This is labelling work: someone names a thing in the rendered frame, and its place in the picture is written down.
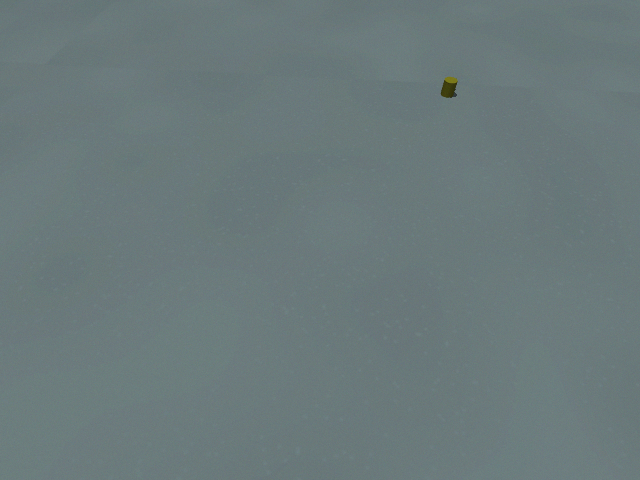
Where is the mug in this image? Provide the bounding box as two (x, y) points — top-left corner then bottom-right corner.
(441, 77), (458, 98)

